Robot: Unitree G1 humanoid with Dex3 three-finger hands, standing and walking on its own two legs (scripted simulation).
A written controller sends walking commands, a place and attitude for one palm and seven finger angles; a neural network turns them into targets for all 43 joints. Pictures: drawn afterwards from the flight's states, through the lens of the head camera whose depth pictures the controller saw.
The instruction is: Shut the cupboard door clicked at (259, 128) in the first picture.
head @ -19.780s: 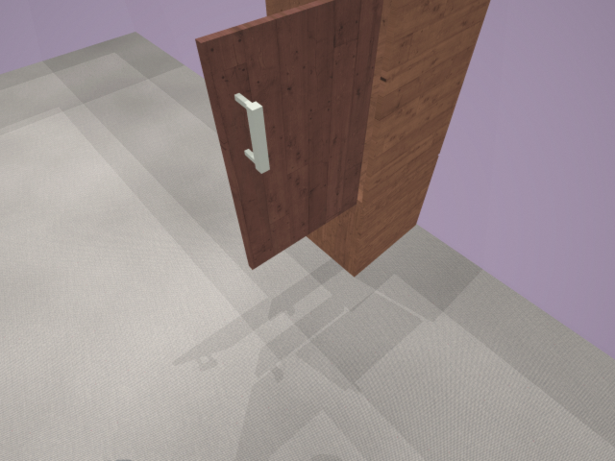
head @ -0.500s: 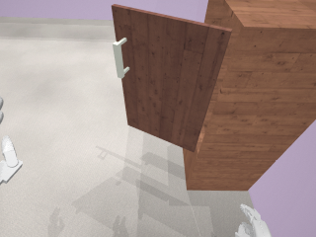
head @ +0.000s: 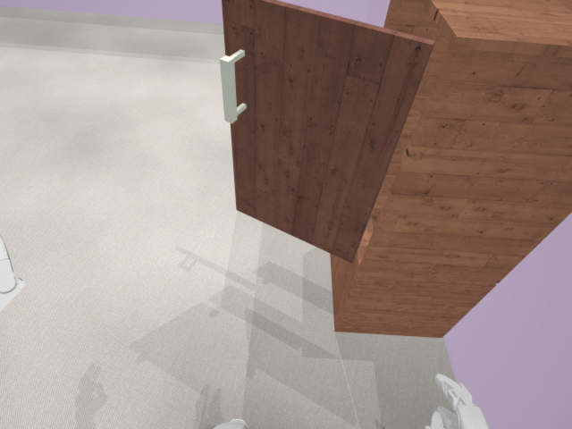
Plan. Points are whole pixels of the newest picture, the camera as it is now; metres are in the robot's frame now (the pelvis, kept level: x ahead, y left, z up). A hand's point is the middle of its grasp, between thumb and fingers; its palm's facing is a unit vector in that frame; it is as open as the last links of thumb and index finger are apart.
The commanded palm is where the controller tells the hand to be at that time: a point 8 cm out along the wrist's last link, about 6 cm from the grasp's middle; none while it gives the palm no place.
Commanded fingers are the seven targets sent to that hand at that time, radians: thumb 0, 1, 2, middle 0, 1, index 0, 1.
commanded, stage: step back with the hand held close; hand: left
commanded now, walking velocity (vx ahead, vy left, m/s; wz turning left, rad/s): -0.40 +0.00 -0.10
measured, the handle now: (235, 87) +0.72 +0.14 +0.11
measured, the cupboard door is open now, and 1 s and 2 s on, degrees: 64 64 64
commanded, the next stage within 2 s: stop stepping back and stand still in 0.62 s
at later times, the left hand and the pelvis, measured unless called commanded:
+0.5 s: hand out of the picture +0.14 +0.32 +0.19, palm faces +0.46 -0.79 -0.42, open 7.4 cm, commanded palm +0.06 +0.34 +0.20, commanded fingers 0.00 0.90 0.90 -0.20 -0.30 -0.20 -0.30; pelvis -0.07 +0.03 +0.02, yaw +1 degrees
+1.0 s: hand out of the picture +0.02 +0.35 +0.19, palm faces +0.35 -0.88 -0.32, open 7.4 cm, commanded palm -0.02 +0.38 +0.20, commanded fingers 0.00 0.90 0.90 -0.20 -0.30 -0.20 -0.30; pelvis -0.20 +0.10 -0.03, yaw -8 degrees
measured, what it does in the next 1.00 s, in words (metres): walks backwards: right foot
